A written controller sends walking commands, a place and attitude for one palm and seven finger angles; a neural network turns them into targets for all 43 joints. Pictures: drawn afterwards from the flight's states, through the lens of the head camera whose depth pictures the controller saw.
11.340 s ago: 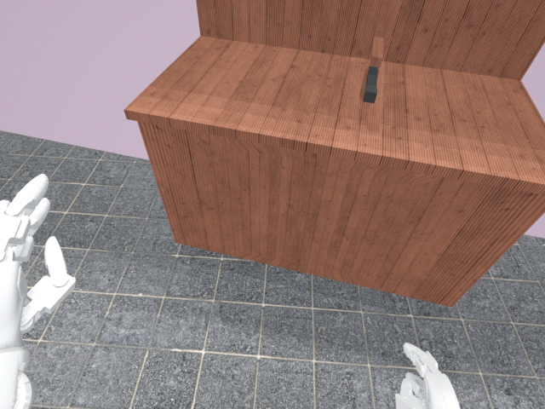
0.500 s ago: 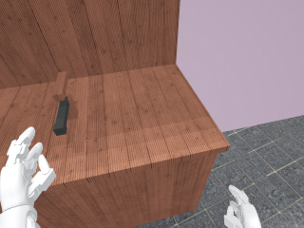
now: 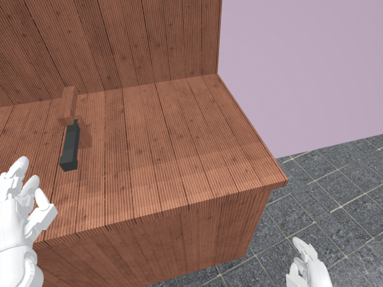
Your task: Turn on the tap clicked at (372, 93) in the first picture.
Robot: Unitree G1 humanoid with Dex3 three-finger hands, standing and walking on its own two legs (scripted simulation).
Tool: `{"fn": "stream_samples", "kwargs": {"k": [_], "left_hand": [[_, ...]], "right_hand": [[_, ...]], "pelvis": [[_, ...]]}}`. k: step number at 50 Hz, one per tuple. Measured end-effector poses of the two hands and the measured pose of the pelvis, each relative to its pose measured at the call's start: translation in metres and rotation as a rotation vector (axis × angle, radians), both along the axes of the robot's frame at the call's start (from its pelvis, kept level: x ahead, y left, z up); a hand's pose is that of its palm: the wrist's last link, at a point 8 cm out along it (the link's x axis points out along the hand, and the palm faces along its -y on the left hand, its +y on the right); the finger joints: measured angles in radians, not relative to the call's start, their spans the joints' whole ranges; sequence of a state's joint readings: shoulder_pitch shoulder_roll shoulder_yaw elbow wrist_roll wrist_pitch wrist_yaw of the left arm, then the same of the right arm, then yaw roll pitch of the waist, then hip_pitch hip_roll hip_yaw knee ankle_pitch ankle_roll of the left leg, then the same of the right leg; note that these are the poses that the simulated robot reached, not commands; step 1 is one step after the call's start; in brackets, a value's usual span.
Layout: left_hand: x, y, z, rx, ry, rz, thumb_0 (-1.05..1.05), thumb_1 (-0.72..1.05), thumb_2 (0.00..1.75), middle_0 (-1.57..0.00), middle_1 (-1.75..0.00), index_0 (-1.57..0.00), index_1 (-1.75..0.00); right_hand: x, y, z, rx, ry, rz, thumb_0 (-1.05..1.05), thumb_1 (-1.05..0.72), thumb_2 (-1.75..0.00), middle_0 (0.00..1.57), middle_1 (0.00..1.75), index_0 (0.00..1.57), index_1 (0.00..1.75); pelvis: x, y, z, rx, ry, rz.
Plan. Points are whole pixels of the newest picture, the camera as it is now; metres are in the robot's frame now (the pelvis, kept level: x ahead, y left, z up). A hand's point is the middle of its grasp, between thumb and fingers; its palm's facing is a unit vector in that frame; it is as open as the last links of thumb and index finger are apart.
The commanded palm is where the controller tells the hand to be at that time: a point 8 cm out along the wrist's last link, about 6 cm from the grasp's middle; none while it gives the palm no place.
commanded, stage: reach beside the lever's end, fingers flat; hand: left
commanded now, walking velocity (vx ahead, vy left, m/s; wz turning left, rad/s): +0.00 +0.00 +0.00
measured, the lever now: (68, 162) +0.34 +0.32 +0.08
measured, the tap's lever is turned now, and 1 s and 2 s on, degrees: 0 0 0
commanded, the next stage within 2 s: push the lever round in 1.56 s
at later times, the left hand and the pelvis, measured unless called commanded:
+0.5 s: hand (52, 196) +0.24 +0.30 +0.10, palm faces +0.55 -0.83 -0.12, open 7.6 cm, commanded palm +0.20 +0.34 +0.09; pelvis -0.01 +0.01 +0.00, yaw +0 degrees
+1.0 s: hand (50, 186) +0.27 +0.33 +0.08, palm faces +0.58 -0.81 -0.12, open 7.8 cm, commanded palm +0.23 +0.37 +0.07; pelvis -0.01 +0.01 -0.01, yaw +0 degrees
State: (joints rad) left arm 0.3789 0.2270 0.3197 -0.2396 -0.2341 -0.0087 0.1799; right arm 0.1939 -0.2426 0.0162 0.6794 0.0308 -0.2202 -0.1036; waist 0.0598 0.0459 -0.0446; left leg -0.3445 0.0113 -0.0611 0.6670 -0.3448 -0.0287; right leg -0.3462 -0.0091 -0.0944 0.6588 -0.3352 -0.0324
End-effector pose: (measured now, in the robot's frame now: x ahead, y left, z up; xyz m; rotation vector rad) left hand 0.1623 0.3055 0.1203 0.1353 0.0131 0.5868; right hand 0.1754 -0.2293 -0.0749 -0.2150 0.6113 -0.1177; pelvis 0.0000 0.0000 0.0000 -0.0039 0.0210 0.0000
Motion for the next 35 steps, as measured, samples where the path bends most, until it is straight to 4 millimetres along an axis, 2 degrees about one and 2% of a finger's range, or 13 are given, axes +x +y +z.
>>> {"fn": "stream_samples", "kwargs": {"k": [12, 20, 35], "left_hand": [[0.006, 0.013, -0.009, -0.008, -0.010, 0.000, 0.02, 0.90, 0.90, -0.19, -0.27, -0.19, -0.26], [0.020, 0.021, -0.013, -0.010, -0.021, 0.004, 0.02, 0.90, 0.90, -0.18, -0.25, -0.18, -0.24], [0.042, 0.030, -0.024, -0.012, -0.003, 0.014, 0.02, 0.90, 0.90, -0.17, -0.21, -0.17, -0.20]], "right_hand": [[-0.001, 0.010, -0.002, -0.003, 0.015, 0.007, 0.01, -0.90, -0.90, 0.20, 0.30, 0.21, 0.30], [-0.002, 0.015, -0.004, -0.005, 0.027, 0.010, 0.01, -0.90, -0.90, 0.20, 0.30, 0.21, 0.30], [-0.015, 0.005, -0.011, -0.015, 0.081, -0.029, 0.01, -0.90, -0.90, 0.20, 0.30, 0.21, 0.30]], "pelvis": [[-0.002, 0.009, -0.001, -0.002, 0.012, 0.002], [-0.005, 0.012, -0.002, -0.005, 0.020, 0.002], [-0.005, 0.012, -0.003, -0.003, 0.041, -0.009]]}}
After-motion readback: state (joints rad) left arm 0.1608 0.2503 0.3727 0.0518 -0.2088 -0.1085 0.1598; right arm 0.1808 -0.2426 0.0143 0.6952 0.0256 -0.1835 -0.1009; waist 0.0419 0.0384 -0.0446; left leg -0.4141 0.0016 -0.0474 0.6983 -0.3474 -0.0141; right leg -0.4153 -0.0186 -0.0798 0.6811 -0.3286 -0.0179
